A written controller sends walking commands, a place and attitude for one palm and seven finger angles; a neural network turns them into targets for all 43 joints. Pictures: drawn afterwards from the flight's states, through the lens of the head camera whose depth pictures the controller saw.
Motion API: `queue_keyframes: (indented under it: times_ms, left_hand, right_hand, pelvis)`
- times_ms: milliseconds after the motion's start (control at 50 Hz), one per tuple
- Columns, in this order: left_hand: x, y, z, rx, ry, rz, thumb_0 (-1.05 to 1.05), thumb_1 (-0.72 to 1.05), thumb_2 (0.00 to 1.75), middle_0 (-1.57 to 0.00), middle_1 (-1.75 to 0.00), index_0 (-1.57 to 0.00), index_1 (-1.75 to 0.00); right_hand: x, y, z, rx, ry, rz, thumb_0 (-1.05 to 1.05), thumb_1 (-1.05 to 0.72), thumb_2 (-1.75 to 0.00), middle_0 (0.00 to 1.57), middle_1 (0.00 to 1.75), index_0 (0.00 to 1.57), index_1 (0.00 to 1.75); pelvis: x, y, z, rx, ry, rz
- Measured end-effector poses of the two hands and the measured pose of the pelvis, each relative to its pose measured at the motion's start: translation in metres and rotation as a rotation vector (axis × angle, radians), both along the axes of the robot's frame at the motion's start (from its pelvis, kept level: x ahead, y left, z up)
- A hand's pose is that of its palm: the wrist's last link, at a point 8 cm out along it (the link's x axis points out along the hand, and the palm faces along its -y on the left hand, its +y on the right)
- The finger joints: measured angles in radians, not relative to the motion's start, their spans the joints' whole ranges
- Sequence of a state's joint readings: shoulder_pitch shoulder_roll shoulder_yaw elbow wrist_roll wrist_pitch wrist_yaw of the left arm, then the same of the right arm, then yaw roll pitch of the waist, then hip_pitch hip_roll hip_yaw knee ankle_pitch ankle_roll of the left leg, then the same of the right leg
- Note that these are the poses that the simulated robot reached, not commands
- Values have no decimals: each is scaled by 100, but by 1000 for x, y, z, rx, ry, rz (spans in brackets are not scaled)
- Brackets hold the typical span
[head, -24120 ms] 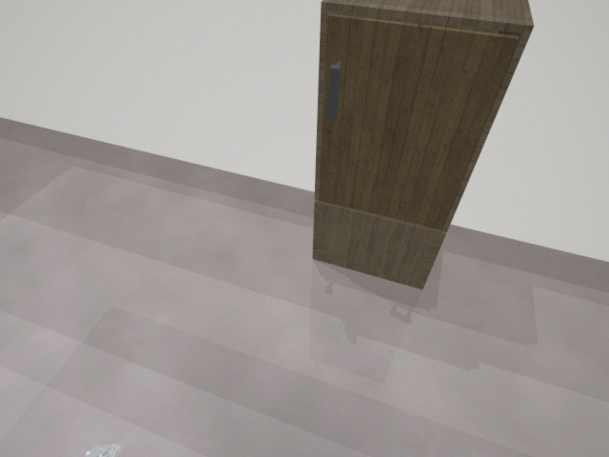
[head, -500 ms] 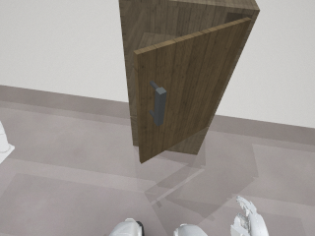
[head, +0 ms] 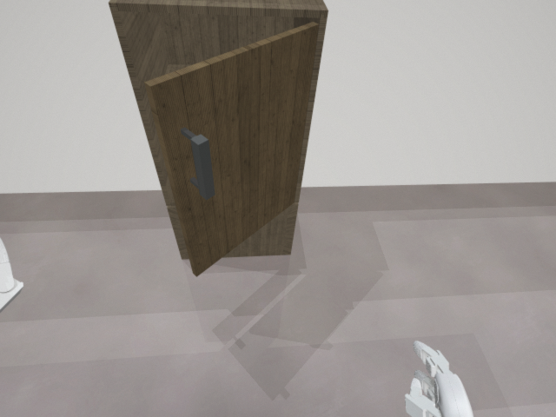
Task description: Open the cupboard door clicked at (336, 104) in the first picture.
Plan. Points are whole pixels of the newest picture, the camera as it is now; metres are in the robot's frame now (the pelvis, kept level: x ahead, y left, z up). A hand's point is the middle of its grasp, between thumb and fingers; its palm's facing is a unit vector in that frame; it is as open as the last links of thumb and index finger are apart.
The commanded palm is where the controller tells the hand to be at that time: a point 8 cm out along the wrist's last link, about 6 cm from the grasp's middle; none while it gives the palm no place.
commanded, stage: stop stepping back and stand still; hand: left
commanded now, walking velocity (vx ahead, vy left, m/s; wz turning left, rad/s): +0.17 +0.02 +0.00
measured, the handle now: (197, 164) +0.57 +0.17 +0.02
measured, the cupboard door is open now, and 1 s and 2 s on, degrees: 41 41 41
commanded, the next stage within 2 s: let the arm hang, fingers relaxed in 1.08 s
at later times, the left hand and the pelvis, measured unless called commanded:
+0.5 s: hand out of the picture +0.14 +0.25 +0.17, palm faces +0.45 -0.76 -0.47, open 7.4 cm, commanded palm +0.08 +0.29 +0.18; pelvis -0.05 -0.01 +0.01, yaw +2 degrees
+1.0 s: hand out of the picture +0.16 +0.30 +0.16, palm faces +0.42 -0.78 -0.47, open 7.4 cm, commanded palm +0.09 +0.33 +0.18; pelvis -0.04 +0.03 +0.01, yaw +1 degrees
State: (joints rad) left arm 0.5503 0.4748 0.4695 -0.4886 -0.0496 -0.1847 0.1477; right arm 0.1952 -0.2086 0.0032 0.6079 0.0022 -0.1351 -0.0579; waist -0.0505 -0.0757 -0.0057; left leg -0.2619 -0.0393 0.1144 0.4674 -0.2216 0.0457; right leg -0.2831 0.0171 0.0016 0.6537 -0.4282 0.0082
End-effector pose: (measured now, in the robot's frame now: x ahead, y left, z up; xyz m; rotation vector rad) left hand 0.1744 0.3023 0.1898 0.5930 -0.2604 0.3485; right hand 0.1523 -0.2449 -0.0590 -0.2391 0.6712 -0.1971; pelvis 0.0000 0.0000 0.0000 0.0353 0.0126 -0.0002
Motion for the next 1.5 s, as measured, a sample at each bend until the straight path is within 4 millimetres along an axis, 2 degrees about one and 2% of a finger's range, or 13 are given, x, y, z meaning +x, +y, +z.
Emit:
queue_keyframes:
  times_ms: [160, 220, 300, 500, 740, 940, 1180, 1220, 1300, 1360, 1400, 1460, 1500]
  left_hand:
    - [-51, -34, -1, 24, 57, -15, 1, 88, 90, -22, -31, -22, -30]
    - [-67, -34, 3, 12, 27, 30, 1, 88, 90, -22, -31, -22, -30]
    - [-71, -27, 5, -17, -6, 95, 1, 88, 90, -22, -31, -22, -30]
    - [-76, -22, -1, -37, 8, 77, 1, 88, 90, -22, -31, -22, -30]
    - [-70, 8, -5, -62, -21, 107, 1, 89, 90, -22, -31, -21, -30]
    - [-58, 26, -14, -71, 51, 67, 1, 89, 90, -22, -31, -21, -30]
    - [-66, 41, -15, -69, 71, 71, 1, 89, 90, -22, -31, -21, -30]
    - [-60, 46, -43, -90, 161, 64, 1, 89, 90, -21, -30, -21, -30]
    - [-60, 48, -160, -256, 646, 139, 0, 90, 90, -20, -30, -20, -30]
    - [-92, 22, -240, -366, 986, 165, 1, 90, 90, -20, -30, -20, -30]
    - [-123, -3, -277, -441, 1160, 161, 1, 91, 90, -20, -30, -20, -30]
    - [-170, -40, -315, -556, 1357, 154, 1, 91, 90, -20, -30, -20, -30]
    - [-191, -45, -326, -613, 1399, 218, 0, 96, 90, -21, -30, -21, -30]
  right_hand:
    - [-60, -22, -23, 33, 86, -25, 1, -90, -90, 20, 30, 20, 30]
    - [-76, -28, -27, 34, 146, -25, 2, -90, -90, 21, 30, 20, 30]
    - [-87, -32, -29, 37, 167, -26, 2, -90, -90, 21, 30, 20, 30]
    - [-69, -21, -18, 6, 89, 0, 2, -90, -90, 20, 30, 20, 30]
    - [-31, 26, -13, 58, 11, 76, 1, -90, -90, 21, 30, 20, 30]
    - [-34, 51, -9, 49, 49, 74, 1, -90, -90, 21, 30, 20, 30]
    - [-45, 56, -11, 37, 74, 42, 2, -90, -90, 21, 30, 20, 30]
    - [-47, 54, -20, 54, 83, 75, 1, -90, -90, 21, 30, 20, 30]
    - [-58, 44, -49, 65, 204, 97, 1, -90, -90, 21, 30, 20, 30]
    - [-78, 36, -65, 66, 287, 72, 1, -90, -90, 21, 30, 20, 30]
    - [-95, 30, -70, 63, 355, 48, 1, -90, -90, 21, 30, 20, 30]
    - [-127, 24, -70, 45, 472, 16, 1, -90, -90, 20, 30, 20, 30]
    - [-149, 21, -69, 32, 555, 5, 1, -90, -90, 20, 30, 20, 30]
  pelvis:
    - [-28, -20, -1, -11, -31, 10]
    - [-34, -24, 4, 8, -22, -5]
    - [-40, -27, 10, 24, -14, 18]
    - [-46, -14, 7, -7, -9, 35]
    - [-41, 6, 2, -39, -33, 27]
    - [-40, 26, 6, -36, -28, 18]
    - [-45, 40, 7, -45, -26, 13]
    - [-48, 43, 4, -44, -12, 30]
    - [-58, 47, -3, -20, 2, 41]
    - [-62, 44, -7, -4, -9, 41]
    - [-63, 41, -6, -8, -19, 39]
    - [-64, 35, -4, -12, -27, 45]
    - [-64, 31, -2, -17, -29, 53]
